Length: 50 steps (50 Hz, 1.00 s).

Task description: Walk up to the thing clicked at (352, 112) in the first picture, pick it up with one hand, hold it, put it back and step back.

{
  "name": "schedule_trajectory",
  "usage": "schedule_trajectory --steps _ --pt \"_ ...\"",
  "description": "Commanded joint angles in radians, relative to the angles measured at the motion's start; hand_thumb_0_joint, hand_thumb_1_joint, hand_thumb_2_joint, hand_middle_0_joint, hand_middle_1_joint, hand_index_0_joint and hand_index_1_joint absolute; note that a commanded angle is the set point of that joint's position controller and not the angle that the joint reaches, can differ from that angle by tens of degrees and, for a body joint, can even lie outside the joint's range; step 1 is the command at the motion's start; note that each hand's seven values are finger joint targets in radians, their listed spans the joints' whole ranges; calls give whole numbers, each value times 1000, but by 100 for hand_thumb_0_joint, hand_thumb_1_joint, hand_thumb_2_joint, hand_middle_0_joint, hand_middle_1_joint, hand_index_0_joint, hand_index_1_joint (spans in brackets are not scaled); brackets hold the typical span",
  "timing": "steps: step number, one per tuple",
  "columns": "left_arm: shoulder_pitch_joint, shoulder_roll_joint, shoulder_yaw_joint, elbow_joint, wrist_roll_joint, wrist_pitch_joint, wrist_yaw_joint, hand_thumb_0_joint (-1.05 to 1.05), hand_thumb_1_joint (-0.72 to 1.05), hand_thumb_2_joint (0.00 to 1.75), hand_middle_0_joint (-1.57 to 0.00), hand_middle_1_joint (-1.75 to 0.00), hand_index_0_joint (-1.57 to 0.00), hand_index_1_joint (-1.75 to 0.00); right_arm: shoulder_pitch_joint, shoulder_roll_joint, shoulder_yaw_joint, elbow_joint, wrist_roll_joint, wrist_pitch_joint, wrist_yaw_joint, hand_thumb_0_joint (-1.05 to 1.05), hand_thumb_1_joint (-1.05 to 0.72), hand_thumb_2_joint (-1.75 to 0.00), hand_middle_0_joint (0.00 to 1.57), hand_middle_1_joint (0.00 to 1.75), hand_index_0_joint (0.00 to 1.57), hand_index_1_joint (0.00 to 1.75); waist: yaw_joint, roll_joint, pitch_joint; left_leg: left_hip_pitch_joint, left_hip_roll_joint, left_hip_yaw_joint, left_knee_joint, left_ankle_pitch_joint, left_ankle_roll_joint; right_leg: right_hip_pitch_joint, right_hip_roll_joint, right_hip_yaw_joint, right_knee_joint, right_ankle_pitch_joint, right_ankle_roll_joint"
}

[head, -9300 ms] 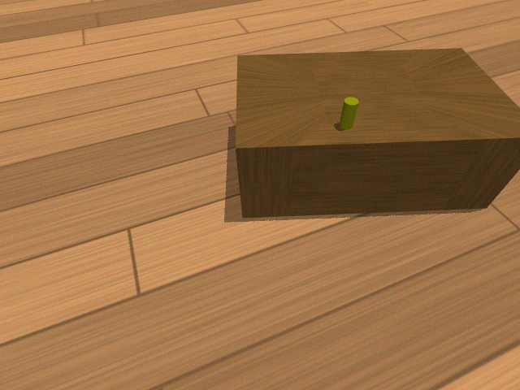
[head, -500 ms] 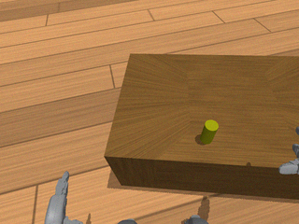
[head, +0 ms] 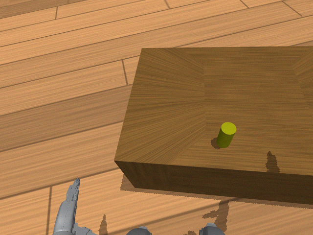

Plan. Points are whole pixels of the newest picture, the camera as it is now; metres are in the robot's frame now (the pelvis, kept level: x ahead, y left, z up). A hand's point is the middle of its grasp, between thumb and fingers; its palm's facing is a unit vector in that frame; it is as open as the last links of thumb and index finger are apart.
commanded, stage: go down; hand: right
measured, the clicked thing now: (225, 135) +0.50 -0.18 -0.22
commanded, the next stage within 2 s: approach in 0.54 s
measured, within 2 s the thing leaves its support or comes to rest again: neither
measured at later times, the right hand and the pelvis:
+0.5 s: hand out of the picture +0.39 -0.36 +0.07, palm faces +0.15 +0.99 -0.05, open 17.4 cm; pelvis -0.01 -0.01 +0.00, yaw +1 degrees
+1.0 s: hand (305, 124) +0.42 -0.34 -0.01, palm faces +0.10 +0.99 +0.04, open 17.6 cm; pelvis -0.02 -0.01 -0.04, yaw +1 degrees
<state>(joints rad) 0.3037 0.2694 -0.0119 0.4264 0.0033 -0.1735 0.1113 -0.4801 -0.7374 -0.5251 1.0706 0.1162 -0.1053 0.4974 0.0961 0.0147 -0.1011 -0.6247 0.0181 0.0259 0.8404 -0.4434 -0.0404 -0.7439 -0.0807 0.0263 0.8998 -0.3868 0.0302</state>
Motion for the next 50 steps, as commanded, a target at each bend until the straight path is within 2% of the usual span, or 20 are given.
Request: schedule_trajectory --steps 1,3,7,8,11,12,14,15,17,19,23,26,31,33,38,41,43,45,47,50 --pt "18 173 80 -121 1 -38 7 0 -53 4 -5 -6 -6 -5 -278 -371 -67 -153 21 -78 2 0 48 -3 7 4 6 4 -26 -167 -319 25 -36 20 -91 349 42 355 43 1 -99 401 -44" --pt "5 140 52 -126 -1 -35 -4 0 -52 4 -5 -6 -6 -5 -303 -378 -72 -155 20 -91 1 0 49 -2 7 4 6 4 -33 -189 -317 22 -36 14 -94 332 45 338 45 -3 -99 379 -42" --pt "-15 189 89 -168 3 -37 -6 0 -52 4 -5 -6 -6 -5 -298 -375 -67 -150 22 -96 0 0 52 -3 6 4 5 4 -13 -182 -340 28 -41 17 -102 322 47 351 38 0 -110 358 -38" --pt "-24 157 55 -152 1 -37 -11 0 -52 4 -5 -6 -6 -5 -339 -398 -77 -191 24 -105 -3 0 50 -2 7 4 6 4 -29 -220 -343 38 -39 15 -104 324 48 353 40 -3 -110 364 -36" --pt "-22 184 90 -164 -1 -38 -9 0 -52 4 -5 -6 -6 -5 -414 -435 -99 -231 27 -127 -6 0 52 -3 6 4 5 4 -12 -242 -410 29 -43 15 -99 319 49 399 33 5 -107 393 -33" --pt "-47 208 103 -204 -1 -42 -5 0 -52 4 -5 -6 -6 -5 -397 -418 -92 -200 32 -129 -5 0 52 -2 6 4 5 4 -4 -210 -395 19 -47 21 -103 298 48 405 28 10 -111 374 -33" --pt "-1 175 76 -153 0 -42 -9 0 -52 5 -5 -6 -6 -5 -358 -378 -69 -119 29 -130 -4 0 52 -3 6 4 5 4 11 -195 -309 1 -45 19 -113 279 47 352 35 2 -117 309 -37" --pt "54 137 58 -61 1 -33 -14 0 -52 4 -5 -6 -6 -5 -384 -376 -63 -157 28 -137 -2 0 54 -3 6 5 5 5 1 -226 -310 -8 -42 17 -107 284 49 347 36 1 -118 310 -38" --pt "-12 166 73 -129 1 -40 -11 0 -52 4 -5 -6 -6 -5 -452 -435 -88 -181 25 -144 -3 0 54 -3 6 5 5 5 5 -224 -381 4 -40 11 -103 306 48 364 35 4 -105 326 -40" --pt "-13 165 65 -117 5 -41 -12 0 -52 5 -5 -6 -5 -5 -415 -391 -58 -102 26 -132 7 0 55 -3 5 5 5 5 15 -199 -307 -27 -44 19 -101 274 49 314 33 6 -112 280 -39" --pt "-39 188 79 -160 5 -48 -9 0 -53 4 -5 -6 -5 -5 -450 -406 -56 -88 25 -133 15 0 54 -3 6 5 5 5 23 -194 -334 -37 -46 24 -108 244 51 326 30 13 -119 237 -39" --pt "-15 164 59 -141 5 -47 -13 0 -53 4 -5 -5 -5 -5 -469 -437 -78 -66 26 -133 21 0 58 -3 5 5 5 5 13 -191 -342 -25 -42 22 -102 264 48 310 35 12 -103 251 -42" --pt "-9 177 70 -175 4 -49 -11 0 -53 5 -5 -6 -5 -5 -502 -466 -87 -84 22 -149 20 0 57 -3 5 5 5 5 13 -208 -364 -36 -46 23 -92 237 51 304 35 14 -107 214 -39" --pt "-6 151 43 -157 6 -48 -16 0 -53 4 -4 -4 -4 -4 -527 -493 -105 -92 21 -156 19 0 55 -3 5 5 5 5 5 -233 -373 -35 -44 16 -88 249 52 302 37 11 -98 233 -38" --pt "-32 126 23 -160 13 -61 -24 0 -54 5 -4 -4 -4 -5 -492 -407 -82 26 42 -207 42 0 55 -3 6 5 6 5 36 -170 -303 -109 -44 10 -50 219 49 183 37 11 -46 179 -49" --pt "-78 161 44 -224 21 -84 -28 0 -55 5 -4 -4 -3 -5 -479 -347 -73 68 80 -272 64 0 57 -3 6 5 6 5 72 -120 -332 -160 -49 13 6 216 46 129 34 23 18 173 -53" --pt "-36 170 56 -234 24 -88 -34 0 -56 5 -4 -4 -3 -5 -468 -335 -73 76 92 -315 75 0 58 -3 6 5 6 5 92 -121 -355 -211 -53 16 44 199 46 115 33 32 54 166 -53" --pt "-27 167 48 -295 29 -95 -41 0 -56 6 -4 -4 -3 -5 -468 -323 -82 55 100 -352 84 0 57 -3 6 5 6 5 98 -164 -422 -245 -57 18 88 222 47 141 31 39 97 238 -50" --pt "16 197 80 -361 33 -97 -45 0 -56 6 -4 -4 -3 -5 -463 -344 -110 28 106 -382 83 0 58 -3 6 5 6 5 114 -178 -480 -266 -62 26 124 240 45 161 28 47 137 301 -47" --pt "81 187 91 -349 45 -88 -62 0 -56 6 -4 -4 -3 -5 -457 -341 -140 44 102 -415 67 0 59 -2 6 4 6 4 123 -225 -447 -361 -65 26 196 235 48 100 22 53 211 365 -42"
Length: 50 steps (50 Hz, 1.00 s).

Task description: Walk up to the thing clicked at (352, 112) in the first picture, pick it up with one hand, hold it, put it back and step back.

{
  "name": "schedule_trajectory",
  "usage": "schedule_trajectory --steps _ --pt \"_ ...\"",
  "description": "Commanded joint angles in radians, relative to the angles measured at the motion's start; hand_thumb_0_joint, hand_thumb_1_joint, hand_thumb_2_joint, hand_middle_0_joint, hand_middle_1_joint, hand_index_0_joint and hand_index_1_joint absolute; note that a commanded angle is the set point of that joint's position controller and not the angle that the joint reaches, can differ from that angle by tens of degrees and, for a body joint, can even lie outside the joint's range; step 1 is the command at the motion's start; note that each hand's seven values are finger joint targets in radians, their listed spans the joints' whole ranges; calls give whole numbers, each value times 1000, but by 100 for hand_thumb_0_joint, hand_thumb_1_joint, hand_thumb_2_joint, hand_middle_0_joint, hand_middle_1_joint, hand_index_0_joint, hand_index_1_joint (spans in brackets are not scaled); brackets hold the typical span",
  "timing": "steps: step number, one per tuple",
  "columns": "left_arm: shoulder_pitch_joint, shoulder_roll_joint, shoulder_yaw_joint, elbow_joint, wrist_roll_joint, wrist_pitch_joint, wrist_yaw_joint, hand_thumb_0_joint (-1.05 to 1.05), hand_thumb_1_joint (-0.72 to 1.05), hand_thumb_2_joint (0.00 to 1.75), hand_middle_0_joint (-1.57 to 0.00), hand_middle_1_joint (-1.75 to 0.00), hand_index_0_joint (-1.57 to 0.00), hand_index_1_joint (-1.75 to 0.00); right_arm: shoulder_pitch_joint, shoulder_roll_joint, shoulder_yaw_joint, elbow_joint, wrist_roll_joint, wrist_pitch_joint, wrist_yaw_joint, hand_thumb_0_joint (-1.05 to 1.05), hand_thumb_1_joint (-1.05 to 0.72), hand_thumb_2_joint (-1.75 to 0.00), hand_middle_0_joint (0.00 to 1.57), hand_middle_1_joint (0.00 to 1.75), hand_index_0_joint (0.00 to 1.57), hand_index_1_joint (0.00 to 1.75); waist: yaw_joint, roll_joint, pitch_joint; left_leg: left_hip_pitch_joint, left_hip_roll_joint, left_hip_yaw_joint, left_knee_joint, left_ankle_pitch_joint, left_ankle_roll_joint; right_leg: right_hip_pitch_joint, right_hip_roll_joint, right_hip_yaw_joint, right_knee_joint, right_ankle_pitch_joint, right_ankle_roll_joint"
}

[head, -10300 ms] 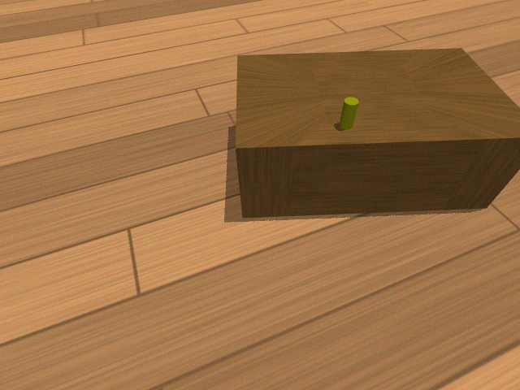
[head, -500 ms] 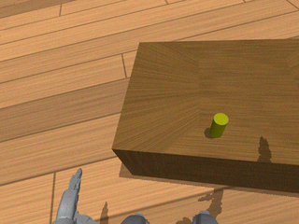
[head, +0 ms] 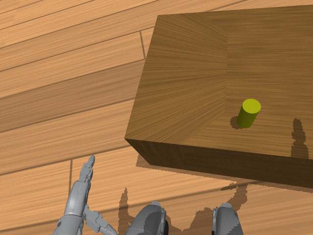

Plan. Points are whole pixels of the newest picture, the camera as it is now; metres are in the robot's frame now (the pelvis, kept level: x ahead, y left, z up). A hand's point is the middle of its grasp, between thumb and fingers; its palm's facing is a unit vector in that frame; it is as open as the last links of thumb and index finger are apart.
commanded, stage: approach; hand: right
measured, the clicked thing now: (247, 114) +0.51 -0.18 -0.18
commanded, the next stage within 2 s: close in in 0.26 s
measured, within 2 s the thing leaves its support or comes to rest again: neither
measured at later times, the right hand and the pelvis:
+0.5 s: hand (276, 126) +0.47 -0.26 -0.18, palm faces +0.12 +0.99 +0.06, open 17.7 cm; pelvis -0.03 +0.00 -0.12, yaw +5 degrees
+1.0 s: hand (253, 122) +0.48 -0.20 -0.18, palm faces +0.11 +0.99 +0.03, open 17.7 cm; pelvis -0.04 +0.01 -0.13, yaw +5 degrees
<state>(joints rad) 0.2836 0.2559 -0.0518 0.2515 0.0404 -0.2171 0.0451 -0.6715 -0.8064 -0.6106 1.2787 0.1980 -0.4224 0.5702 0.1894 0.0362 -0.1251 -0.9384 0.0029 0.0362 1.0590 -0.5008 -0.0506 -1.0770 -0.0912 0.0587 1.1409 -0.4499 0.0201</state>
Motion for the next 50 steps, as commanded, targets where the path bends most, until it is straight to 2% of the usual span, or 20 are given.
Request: schedule_trajectory --steps 1,2,3,7,9,14,17,21,23,27,29,31,32,36,38,41,44,46,49,50 --pt "99 211 149 -197 12 -45 1 0 -56 6 -4 -4 -3 -5 -289 -292 -65 -192 5 -110 -19 0 61 -2 6 5 6 4 33 -266 -446 -62 -48 12 3 295 61 407 30 21 -8 429 -31" --pt "112 206 151 -225 17 -44 -4 0 -56 6 -4 -4 -3 -5 -296 -331 -93 -221 -7 -122 -35 0 60 -2 6 4 6 4 25 -278 -462 -65 -48 10 18 298 63 394 32 17 10 416 -31" --pt "102 192 139 -271 22 -44 -12 0 -56 6 -4 -4 -3 -5 -296 -315 -92 -228 -16 -134 -44 0 61 -1 6 5 6 5 35 -281 -474 -73 -47 9 28 289 67 376 31 15 22 380 -30" --pt "107 209 186 -326 37 -40 -32 0 -55 6 -4 -4 -3 -5 -311 -292 -98 -258 -51 -199 -81 0 61 0 7 4 7 4 47 -373 -480 -177 -53 19 108 213 76 332 22 24 67 317 -14" --pt "80 240 234 -338 44 -40 -34 0 -55 6 -4 -4 -3 -4 -340 -332 -118 -276 -67 -225 -100 0 61 -1 7 4 7 4 50 -427 -505 -234 -52 18 154 186 78 307 15 28 115 294 -12" --pt "85 230 213 -488 58 -44 -57 0 -56 6 -3 -3 -2 -4 -267 -238 -110 -173 -88 -249 -125 0 61 -2 5 5 5 5 104 -382 -538 -311 -62 43 236 189 81 211 -1 51 211 298 -12" --pt "131 266 257 -572 57 -37 -63 0 -55 6 -4 -4 -3 -4 -291 -312 -148 -198 -114 -265 -139 0 61 -3 5 5 5 5 113 -411 -602 -332 -65 46 289 192 83 173 2 57 262 284 -14" --pt "180 286 292 -680 52 -34 -80 0 -56 6 -4 -4 -4 -5 -273 -335 -201 -259 -112 -274 -160 0 61 -1 6 5 6 5 123 -425 -648 -353 -68 51 339 188 84 131 3 58 319 250 -16" --pt "210 274 302 -702 51 -26 -88 0 -55 5 -4 -4 -4 -5 -268 -300 -190 -302 -118 -270 -179 0 61 -1 6 5 6 5 125 -479 -664 -373 -66 53 363 204 86 154 -1 52 335 281 -11" --pt "226 280 356 -690 46 -8 -95 0 -54 5 -4 -5 -4 -5 -336 -193 -110 -425 -141 -245 -227 0 61 -1 6 4 6 4 138 -566 -612 -475 -66 56 378 103 89 147 -3 53 321 164 -1" --pt "212 277 357 -728 43 4 -96 0 -54 5 -4 -5 -4 -5 -317 -179 -87 -463 -166 -226 -256 0 60 -1 6 4 6 4 109 -587 -603 -496 -62 55 379 46 93 154 -3 57 289 86 7" --pt "238 245 346 -677 45 22 -97 0 -53 4 -4 -5 -4 -5 -333 -47 -1 -431 -179 -204 -267 0 60 -1 6 4 5 4 141 -557 -513 -541 -61 67 389 10 91 112 -6 68 279 12 12" --pt "229 243 347 -679 42 25 -97 0 -52 4 -4 -5 -4 -4 -327 -22 18 -420 -177 -195 -276 0 59 -1 6 4 6 4 139 -544 -484 -557 -60 65 394 3 89 82 -5 66 286 -9 8" --pt "227 285 380 -760 35 45 -94 0 -53 4 -4 -5 -5 -4 -339 -67 -24 -437 -181 -167 -332 0 60 -1 5 4 5 4 142 -445 -534 -519 -57 68 396 39 82 59 -4 75 306 0 -1" --pt "239 293 380 -822 31 57 -94 0 -53 4 -4 -5 -4 -4 -325 -40 -27 -388 -179 -162 -356 0 61 -2 5 5 5 5 155 -370 -520 -481 -61 69 377 45 80 20 2 78 296 -15 -10" --pt "266 281 382 -852 30 71 -95 0 -53 4 -4 -4 -4 -4 -319 -73 -60 -390 -181 -175 -384 0 61 -1 5 5 5 5 142 -322 -562 -388 -69 58 361 127 73 -29 15 49 330 57 -30" --pt "292 231 356 -817 27 79 -100 0 -53 4 -4 -5 -4 -4 -285 -14 -35 -338 -186 -179 -385 0 59 -1 6 4 5 4 148 -311 -513 -412 -71 48 374 129 72 -70 17 36 354 62 -32" --pt "277 219 346 -816 24 76 -103 0 -53 4 -4 -5 -4 -4 -309 -26 -40 -358 -190 -194 -388 0 60 -1 5 5 5 5 133 -331 -512 -440 -69 47 394 92 77 -79 17 34 350 33 -28" --pt "249 259 390 -873 25 71 -96 0 -52 4 -4 -5 -4 -4 -331 -56 -48 -429 -203 -204 -398 0 58 -2 5 5 4 5 135 -365 -568 -431 -68 40 389 102 74 -21 11 33 353 49 -26" --pt "256 267 405 -882 27 71 -96 0 -52 3 -4 -5 -5 -4 -343 -33 -30 -416 -206 -206 -400 0 59 -3 4 5 4 5 154 -358 -572 -419 -69 36 377 114 71 -15 11 32 360 55 -28"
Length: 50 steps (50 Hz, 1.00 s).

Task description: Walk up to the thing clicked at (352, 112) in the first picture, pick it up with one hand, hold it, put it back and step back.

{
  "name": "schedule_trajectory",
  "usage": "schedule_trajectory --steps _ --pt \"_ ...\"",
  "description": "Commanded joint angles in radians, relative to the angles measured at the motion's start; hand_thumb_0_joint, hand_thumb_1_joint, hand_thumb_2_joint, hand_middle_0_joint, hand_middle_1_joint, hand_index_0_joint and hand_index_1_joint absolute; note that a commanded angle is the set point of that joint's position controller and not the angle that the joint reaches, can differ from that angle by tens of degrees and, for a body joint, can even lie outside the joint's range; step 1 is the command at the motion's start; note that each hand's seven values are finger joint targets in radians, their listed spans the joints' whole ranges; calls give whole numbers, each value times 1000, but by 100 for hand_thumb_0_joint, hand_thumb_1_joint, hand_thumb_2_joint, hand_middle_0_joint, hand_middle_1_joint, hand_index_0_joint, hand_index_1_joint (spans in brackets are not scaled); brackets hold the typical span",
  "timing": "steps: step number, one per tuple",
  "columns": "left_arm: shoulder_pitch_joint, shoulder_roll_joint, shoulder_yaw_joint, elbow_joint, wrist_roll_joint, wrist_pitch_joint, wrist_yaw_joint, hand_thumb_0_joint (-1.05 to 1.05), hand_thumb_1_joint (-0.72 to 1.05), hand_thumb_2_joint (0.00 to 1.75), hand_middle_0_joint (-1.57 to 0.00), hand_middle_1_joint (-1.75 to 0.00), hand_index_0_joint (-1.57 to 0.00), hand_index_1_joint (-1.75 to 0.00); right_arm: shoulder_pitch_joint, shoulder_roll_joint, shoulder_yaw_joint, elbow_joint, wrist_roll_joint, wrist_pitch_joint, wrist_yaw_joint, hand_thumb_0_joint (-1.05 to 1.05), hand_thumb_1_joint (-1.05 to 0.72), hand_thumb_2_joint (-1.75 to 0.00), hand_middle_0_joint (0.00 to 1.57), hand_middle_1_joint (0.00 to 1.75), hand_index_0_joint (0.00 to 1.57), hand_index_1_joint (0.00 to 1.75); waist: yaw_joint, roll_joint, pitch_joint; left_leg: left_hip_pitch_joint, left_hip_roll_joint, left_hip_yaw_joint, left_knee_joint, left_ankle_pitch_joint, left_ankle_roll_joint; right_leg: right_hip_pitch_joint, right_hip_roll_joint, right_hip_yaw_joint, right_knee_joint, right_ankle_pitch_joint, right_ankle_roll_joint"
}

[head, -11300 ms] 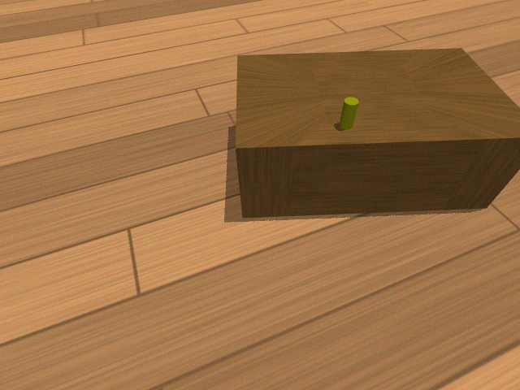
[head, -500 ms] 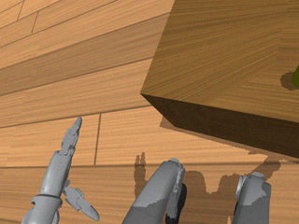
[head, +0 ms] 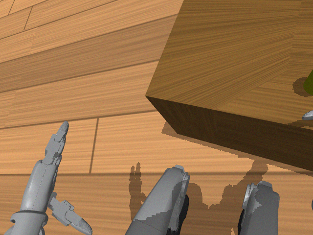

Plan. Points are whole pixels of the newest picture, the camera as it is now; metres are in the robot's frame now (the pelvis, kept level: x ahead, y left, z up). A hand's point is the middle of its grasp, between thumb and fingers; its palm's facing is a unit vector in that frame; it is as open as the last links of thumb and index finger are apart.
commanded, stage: rest palm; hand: right
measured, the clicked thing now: out of the picture +0.53 -0.23 -0.05
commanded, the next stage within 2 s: close in 0.18 s
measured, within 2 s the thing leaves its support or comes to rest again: leaves its support in 1.32 s
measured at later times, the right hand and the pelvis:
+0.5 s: hand out of the picture +0.52 -0.22 -0.04, palm faces +0.19 +0.98 +0.02, open 16.4 cm; pelvis +0.00 +0.00 -0.01, yaw +0 degrees
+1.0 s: hand out of the picture +0.52 -0.22 -0.05, palm faces +0.21 +0.98 +0.00, open 8.5 cm; pelvis +0.00 +0.01 -0.01, yaw +0 degrees
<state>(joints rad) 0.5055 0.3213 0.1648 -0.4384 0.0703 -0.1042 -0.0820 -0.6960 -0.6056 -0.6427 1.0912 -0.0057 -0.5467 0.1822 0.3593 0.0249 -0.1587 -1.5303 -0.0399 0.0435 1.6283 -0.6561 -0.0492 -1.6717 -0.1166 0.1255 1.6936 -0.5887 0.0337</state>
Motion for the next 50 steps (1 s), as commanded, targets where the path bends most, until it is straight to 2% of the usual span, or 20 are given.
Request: schedule_trajectory --steps 1,2,3,7,8,12,14,17,19,22,25,26,27,30,32,34,36,40,44,50 --pt "47 200 184 -175 -2 -42 31 0 -52 3 -4 -5 -5 -4 -324 -208 13 -231 1 -82 -10 0 58 -4 4 5 4 5 -11 -355 -529 168 -24 31 -186 277 70 584 39 -35 -193 203 -39" --pt "35 193 181 -162 -1 -41 30 0 -52 4 -4 -5 -4 -4 -308 -214 8 -223 3 -82 -15 0 60 -4 4 5 4 5 -27 -357 -520 172 -27 28 -190 283 69 565 38 -36 -192 208 -42" --pt "59 187 185 -158 -4 -40 30 0 -59 8 -4 -4 -2 -5 -315 -192 20 -219 3 -79 -14 0 54 -7 3 6 3 6 -4 -349 -514 170 -27 27 -197 279 67 560 40 -37 -187 195 -43" --pt "77 167 155 -197 -3 -37 26 0 -59 8 -4 -3 -2 -5 -339 -190 41 -269 -11 -75 -16 0 52 -7 5 6 4 6 -12 -384 -583 182 -26 27 -193 306 67 617 36 -34 -184 244 -41" --pt "93 152 145 -156 -2 -34 24 0 -59 9 -4 -4 -2 -6 -313 -147 56 -235 -9 -71 -11 0 53 -5 7 5 6 5 2 -371 -543 165 -27 35 -180 322 68 599 37 -34 -174 265 -40" --pt "52 182 173 -211 -1 -37 23 0 -59 8 -4 -4 -2 -5 -348 -207 23 -290 -13 -72 -37 0 55 -2 7 4 7 4 -12 -384 -586 175 -27 30 -173 323 68 593 36 -34 -172 261 -43" --pt "54 190 175 -213 -2 -31 22 0 -60 9 -4 -4 -2 -5 -344 -159 39 -263 -11 -67 -50 0 56 0 11 5 11 5 -2 -370 -565 172 -26 33 -176 308 70 593 39 -34 -186 240 -40" --pt "50 174 170 -185 -4 -25 18 0 -55 5 -4 -5 -4 -5 -352 -164 51 -235 -27 -73 -68 0 52 -5 31 17 31 17 -2 -369 -514 138 -30 34 -178 270 69 556 39 -33 -192 196 -42" --pt "39 195 180 -227 -2 -22 21 0 -55 5 -4 -5 -4 -5 -396 -235 28 -293 -42 -77 -78 0 52 -5 36 19 35 19 1 -376 -568 169 -27 22 -186 281 66 577 37 -33 -183 202 -44" --pt "56 160 147 -155 -2 -13 16 0 -54 5 -4 -5 -4 -5 -408 -216 38 -222 -39 -71 -81 0 50 -6 46 24 45 24 -7 -380 -504 138 -29 23 -182 250 69 535 41 -38 -190 165 -41" --pt "27 176 159 -198 -4 -19 17 0 -55 5 -4 -5 -4 -5 -395 -192 44 -166 -38 -63 -78 0 48 -9 52 28 51 28 25 -334 -492 131 -32 28 -177 240 69 505 39 -28 -184 142 -44" --pt "13 202 174 -240 -2 -21 21 0 -55 5 -4 -5 -4 -5 -405 -232 25 -188 -42 -65 -81 0 46 -11 54 30 53 30 21 -346 -533 150 -30 27 -174 256 69 529 37 -28 -181 162 -43" --pt "24 211 180 -264 -1 -18 22 0 -55 5 -4 -5 -4 -5 -410 -218 35 -178 -48 -62 -80 0 45 -12 58 33 57 33 39 -342 -555 147 -33 37 -169 271 70 559 36 -23 -183 186 -42" --pt "65 186 172 -206 -2 -11 15 0 -55 6 -4 -5 -4 -5 -354 -179 46 -105 -46 -57 -71 0 40 -20 67 43 67 43 28 -340 -501 141 -34 41 -160 286 70 518 40 -25 -173 203 -44" --pt "52 202 188 -236 -6 -18 15 0 -55 6 -4 -5 -4 -5 -351 -246 4 -212 -39 -62 -66 0 38 -23 75 48 74 48 -6 -389 -610 163 -33 37 -149 341 70 592 34 -27 -158 295 -43" --pt "57 218 212 -221 -3 -17 14 0 -55 6 -4 -5 -4 -5 -341 -221 17 -244 -38 -51 -61 0 36 -27 81 53 81 53 -5 -419 -634 151 -34 45 -143 362 71 654 29 -26 -160 356 -36" --pt "88 175 185 -148 -5 -15 6 0 -54 5 -3 -5 -4 -5 -372 -162 49 -243 -25 -48 -58 0 30 -34 90 62 89 62 0 -440 -581 124 -33 46 -142 348 73 632 31 -27 -161 344 -34" --pt "15 190 182 -197 -7 -17 15 0 -54 5 -4 -5 -4 -5 -406 -163 60 -231 -38 -49 -82 0 18 -42 97 69 96 70 26 -375 -525 102 -33 45 -147 283 70 560 31 -24 -167 222 -39" --pt "43 219 202 -264 -6 -7 18 0 -54 5 -4 -5 -4 -5 -405 -262 18 -258 -61 -54 -108 0 5 -57 107 83 106 83 16 -390 -588 159 -33 37 -174 293 68 607 35 -30 -179 228 -40" --pt "69 173 172 -204 -10 -10 9 0 -54 5 -4 -5 -4 -4 -380 -188 53 -218 -38 -31 -76 0 -20 -75 121 99 119 99 20 -415 -523 135 -31 34 -180 290 70 595 33 -36 -185 238 -40"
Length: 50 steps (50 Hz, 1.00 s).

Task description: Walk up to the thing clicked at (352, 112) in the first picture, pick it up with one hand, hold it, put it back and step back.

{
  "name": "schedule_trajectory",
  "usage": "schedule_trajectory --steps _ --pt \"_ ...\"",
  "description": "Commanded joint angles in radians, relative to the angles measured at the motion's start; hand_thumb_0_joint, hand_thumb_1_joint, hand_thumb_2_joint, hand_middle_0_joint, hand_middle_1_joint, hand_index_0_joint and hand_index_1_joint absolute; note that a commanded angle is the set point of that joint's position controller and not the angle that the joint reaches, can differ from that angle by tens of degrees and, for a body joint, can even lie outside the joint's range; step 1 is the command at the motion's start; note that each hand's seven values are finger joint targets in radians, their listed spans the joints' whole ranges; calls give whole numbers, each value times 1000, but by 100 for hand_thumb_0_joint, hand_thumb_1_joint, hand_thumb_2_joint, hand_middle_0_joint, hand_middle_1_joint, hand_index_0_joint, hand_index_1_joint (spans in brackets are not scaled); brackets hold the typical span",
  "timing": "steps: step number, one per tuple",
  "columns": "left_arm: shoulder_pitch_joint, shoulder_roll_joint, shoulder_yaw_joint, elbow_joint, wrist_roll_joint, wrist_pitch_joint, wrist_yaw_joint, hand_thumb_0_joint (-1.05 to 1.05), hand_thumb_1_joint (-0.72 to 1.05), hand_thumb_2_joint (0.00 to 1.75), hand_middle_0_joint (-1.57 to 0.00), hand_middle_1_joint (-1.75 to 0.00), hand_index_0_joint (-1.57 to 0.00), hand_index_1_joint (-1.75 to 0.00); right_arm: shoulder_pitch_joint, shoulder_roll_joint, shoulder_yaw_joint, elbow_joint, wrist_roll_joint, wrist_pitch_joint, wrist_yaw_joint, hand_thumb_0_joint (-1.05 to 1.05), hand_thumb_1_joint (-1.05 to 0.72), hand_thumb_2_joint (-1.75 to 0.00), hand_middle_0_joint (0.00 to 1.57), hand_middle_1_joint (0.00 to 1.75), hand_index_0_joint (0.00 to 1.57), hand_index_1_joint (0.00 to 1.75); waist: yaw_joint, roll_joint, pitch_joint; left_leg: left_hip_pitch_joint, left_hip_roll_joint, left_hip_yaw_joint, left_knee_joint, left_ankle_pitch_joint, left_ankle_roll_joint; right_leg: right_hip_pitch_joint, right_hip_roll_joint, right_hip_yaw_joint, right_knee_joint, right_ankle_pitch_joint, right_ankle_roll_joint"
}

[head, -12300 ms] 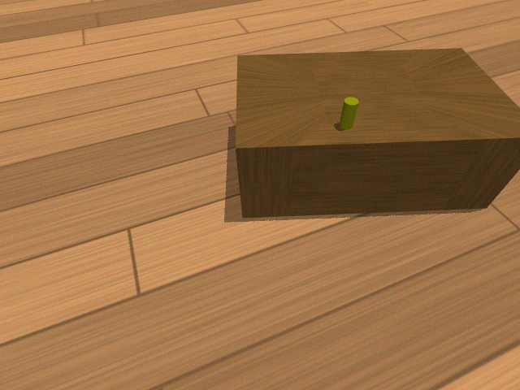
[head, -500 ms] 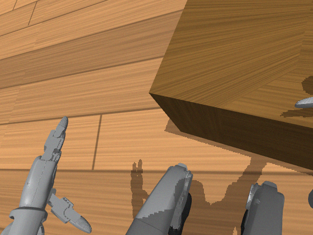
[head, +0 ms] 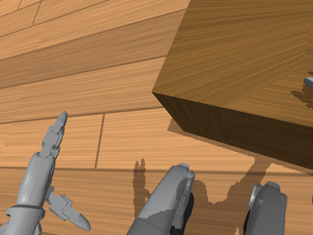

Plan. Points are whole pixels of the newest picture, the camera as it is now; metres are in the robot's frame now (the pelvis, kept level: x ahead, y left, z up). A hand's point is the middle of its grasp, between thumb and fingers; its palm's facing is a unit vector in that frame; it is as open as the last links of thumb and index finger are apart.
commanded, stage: settle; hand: right
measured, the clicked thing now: out of the picture +0.52 -0.23 -0.04
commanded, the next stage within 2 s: lift in 1.04 s
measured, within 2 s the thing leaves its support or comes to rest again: leaves its support in 0.32 s
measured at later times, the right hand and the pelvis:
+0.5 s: hand out of the picture +0.52 -0.23 +0.00, palm faces +0.20 +0.98 +0.01, open 7.6 cm; pelvis +0.00 +0.00 +0.02, yaw +0 degrees
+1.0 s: hand out of the picture +0.52 -0.24 +0.04, palm faces +0.21 +0.98 +0.01, open 7.6 cm; pelvis +0.01 -0.01 +0.05, yaw -1 degrees
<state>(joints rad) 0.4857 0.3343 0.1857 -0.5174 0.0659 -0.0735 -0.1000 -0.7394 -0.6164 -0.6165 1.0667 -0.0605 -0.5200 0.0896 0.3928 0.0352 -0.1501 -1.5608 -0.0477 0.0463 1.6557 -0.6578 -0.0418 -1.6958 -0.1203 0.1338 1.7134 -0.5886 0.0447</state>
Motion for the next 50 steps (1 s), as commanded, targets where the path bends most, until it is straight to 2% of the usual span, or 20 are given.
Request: schedule_trajectory --steps 1,3,5,7,8,9,10,12,14,16,18,20,24,27,32,33,36,38,40,50 --pt "87 145 137 -126 -5 -45 25 0 -54 5 -4 -4 -4 -4 -349 -161 36 -176 20 -57 20 0 -24 -78 124 103 122 103 -5 -399 -516 163 -25 29 -209 284 61 590 36 -43 -195 218 -55" --pt "72 134 116 -91 -4 -46 27 0 -55 5 -4 -5 -4 -5 -361 -157 38 -117 20 -56 18 0 -31 -88 130 111 129 111 7 -353 -439 137 -25 29 -196 254 60 501 39 -41 -184 153 -58" --pt "36 156 127 -128 -7 -50 33 0 -55 5 -4 -5 -4 -5 -361 -195 14 -118 16 -63 11 0 -35 -96 132 117 132 117 -3 -335 -446 130 -25 31 -189 218 63 490 38 -37 -195 115 -56" --pt "35 204 164 -211 -4 -54 39 0 -58 7 -6 -5 -5 -6 -373 -265 -19 -186 7 -76 3 0 -34 -112 127 129 129 129 -10 -365 -562 191 -24 28 -198 268 63 572 38 -35 -206 178 -54" --pt "39 219 178 -202 -5 -52 41 0 -57 7 -6 -5 -5 -6 -387 -273 -15 -207 6 -78 5 0 -36 -120 127 131 130 132 -16 -378 -589 192 -24 28 -202 268 63 601 39 -37 -206 185 -53" --pt "59 217 189 -200 -7 -49 41 0 -58 7 -6 -5 -5 -6 -370 -238 11 -183 2 -73 15 0 -41 -123 128 134 130 134 6 -393 -575 189 -24 32 -206 274 63 617 40 -38 -210 193 -52" --pt "74 209 180 -172 -6 -46 39 0 -58 7 -6 -5 -5 -6 -356 -219 17 -168 8 -67 21 0 -46 -129 130 138 132 138 -1 -394 -563 197 -27 34 -217 273 63 612 43 -38 -221 190 -54" --pt "66 217 194 -183 -10 -45 43 0 -57 7 -5 -5 -4 -6 -382 -268 -12 -263 14 -63 20 0 -50 -136 134 145 136 145 -20 -425 -629 222 -28 32 -225 285 62 651 42 -38 -227 207 -53" --pt "76 202 174 -175 -11 -41 41 0 -57 7 -5 -5 -4 -6 -387 -258 -4 -298 22 -47 21 0 -51 -140 136 149 139 149 -38 -462 -664 221 -27 35 -228 284 64 709 41 -41 -239 229 -45" --pt "112 145 133 -85 -11 -38 37 0 -56 7 -5 -5 -4 -6 -390 -175 50 -275 32 -33 32 0 -45 -140 139 151 142 152 -33 -468 -591 189 -25 39 -234 283 64 699 39 -42 -244 237 -43" --pt "95 127 110 -28 -9 -36 39 0 -56 7 -5 -5 -4 -6 -397 -214 32 -274 27 -27 19 0 -44 -138 141 151 144 151 -54 -451 -534 186 -24 30 -248 267 60 650 40 -52 -241 206 -44" --pt "48 148 108 -77 -4 -38 45 0 -55 6 -5 -5 -5 -6 -412 -242 20 -325 24 -25 8 0 -45 -139 142 152 145 152 -65 -442 -577 224 -21 30 -249 286 61 681 38 -50 -254 219 -41" --pt "45 157 119 -49 -1 -27 49 0 -56 6 -5 -5 -4 -6 -361 -165 52 -230 31 -12 1 0 -45 -140 145 154 148 154 -47 -406 -534 240 -24 31 -272 325 60 693 35 -46 -268 269 -48" --pt "30 186 136 -80 -4 -18 53 0 -56 6 -5 -5 -5 -6 -371 -183 43 -222 25 -2 -3 0 -45 -139 145 153 148 154 -33 -339 -548 287 -25 31 -305 324 55 675 39 -42 -293 235 -56" --pt "35 167 111 -70 -9 -8 58 0 -56 6 -5 -5 -4 -6 -378 -177 43 -200 36 -1 0 0 -42 -138 144 153 147 153 -45 -307 -549 313 -26 33 -335 310 55 697 43 -42 -332 223 -58" --pt "53 158 110 -48 -7 -8 58 0 -55 6 -5 -5 -4 -5 -389 -165 52 -181 36 -4 6 0 -44 -139 143 153 146 153 -30 -310 -521 312 -25 31 -341 314 54 690 45 -44 -329 219 -58" --pt "60 115 66 40 -9 -4 58 0 -55 5 -5 -5 -4 -5 -390 -151 64 -146 42 -12 18 0 -48 -140 143 153 146 153 -50 -318 -448 282 -22 28 -341 286 59 657 50 -50 -349 192 -56" --pt "17 126 70 -1 -5 -12 64 0 -55 5 -5 -5 -4 -5 -412 -202 49 -189 34 -18 17 0 -46 -140 141 153 144 153 -65 -333 -504 313 -19 19 -348 289 60 691 46 -52 -353 202 -54" --pt "17 148 83 -22 -1 -15 67 0 -55 5 -5 -5 -4 -5 -419 -203 50 -207 37 -22 18 0 -46 -141 138 152 141 152 -65 -353 -554 338 -21 17 -360 310 60 737 45 -53 -361 228 -53" --pt "9 127 61 77 9 -7 74 0 -56 6 -5 -5 -4 -6 -437 -166 77 -215 48 -29 10 0 -49 -140 139 151 142 151 -66 -378 -538 344 -23 30 -393 340 60 813 43 -48 -391 293 -47"
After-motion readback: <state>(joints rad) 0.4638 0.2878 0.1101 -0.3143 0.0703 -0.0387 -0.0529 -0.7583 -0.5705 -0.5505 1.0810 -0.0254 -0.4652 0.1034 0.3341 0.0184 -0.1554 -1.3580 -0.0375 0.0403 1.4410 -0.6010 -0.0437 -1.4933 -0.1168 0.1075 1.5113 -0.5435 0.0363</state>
